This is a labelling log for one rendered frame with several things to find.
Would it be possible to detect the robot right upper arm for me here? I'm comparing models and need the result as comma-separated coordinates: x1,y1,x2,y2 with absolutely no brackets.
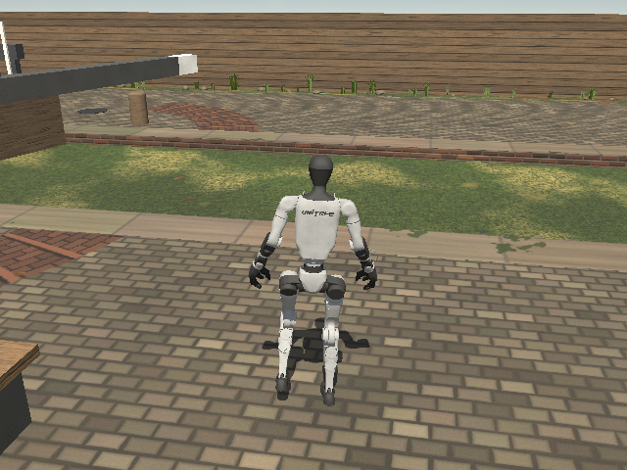
339,198,364,252

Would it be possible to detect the right robot foot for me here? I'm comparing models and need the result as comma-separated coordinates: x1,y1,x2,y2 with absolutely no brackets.
320,380,335,406

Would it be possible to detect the robot left shin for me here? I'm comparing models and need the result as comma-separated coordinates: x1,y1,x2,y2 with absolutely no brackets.
278,310,293,379

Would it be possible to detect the left robot hand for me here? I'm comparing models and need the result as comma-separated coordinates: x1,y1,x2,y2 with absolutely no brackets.
248,265,270,289

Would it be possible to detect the robot left upper arm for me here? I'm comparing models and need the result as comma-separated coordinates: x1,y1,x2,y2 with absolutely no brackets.
266,196,299,248

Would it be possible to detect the right robot hand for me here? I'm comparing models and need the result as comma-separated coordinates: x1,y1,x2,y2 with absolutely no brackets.
356,267,377,290

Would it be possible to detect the left robot forearm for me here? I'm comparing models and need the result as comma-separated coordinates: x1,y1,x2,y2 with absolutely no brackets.
253,232,275,270

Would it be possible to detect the right robot forearm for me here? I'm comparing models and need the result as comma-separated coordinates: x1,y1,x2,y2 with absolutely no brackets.
355,237,374,273

